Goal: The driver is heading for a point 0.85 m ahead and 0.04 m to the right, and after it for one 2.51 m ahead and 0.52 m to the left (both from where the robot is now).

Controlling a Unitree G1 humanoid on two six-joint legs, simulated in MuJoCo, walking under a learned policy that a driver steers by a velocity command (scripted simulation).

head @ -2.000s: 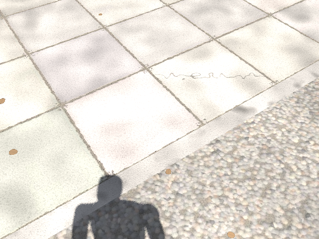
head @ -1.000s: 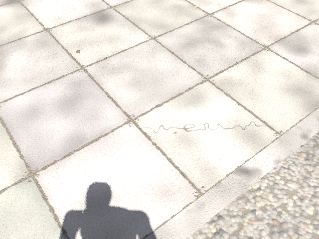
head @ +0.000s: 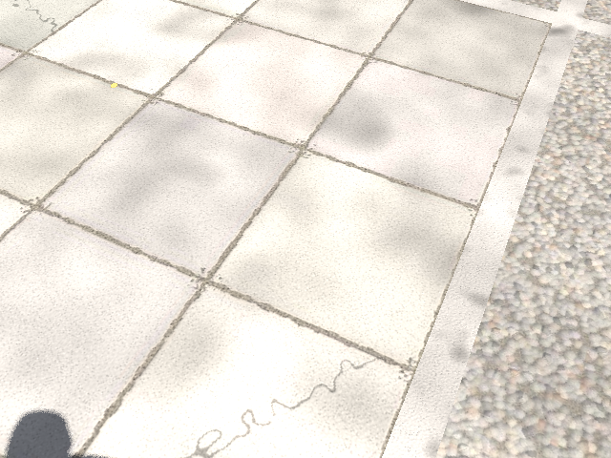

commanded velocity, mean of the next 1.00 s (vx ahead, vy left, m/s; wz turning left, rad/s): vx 0.23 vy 0.00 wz -0.23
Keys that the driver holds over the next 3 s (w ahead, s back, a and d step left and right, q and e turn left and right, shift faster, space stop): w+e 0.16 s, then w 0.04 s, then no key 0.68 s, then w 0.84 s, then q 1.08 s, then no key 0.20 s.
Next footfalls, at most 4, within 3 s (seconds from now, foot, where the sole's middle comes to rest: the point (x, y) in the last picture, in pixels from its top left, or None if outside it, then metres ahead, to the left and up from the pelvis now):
0.34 right None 0.32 -0.18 -0.78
0.72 left None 0.36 0.06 -0.78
1.54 left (318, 357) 0.72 -0.02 -0.78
2.04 right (409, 296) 0.90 -0.26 -0.78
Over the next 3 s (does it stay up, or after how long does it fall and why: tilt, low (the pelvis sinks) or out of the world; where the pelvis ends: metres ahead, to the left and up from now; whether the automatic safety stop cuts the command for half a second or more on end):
stays up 0.81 -0.12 -0.01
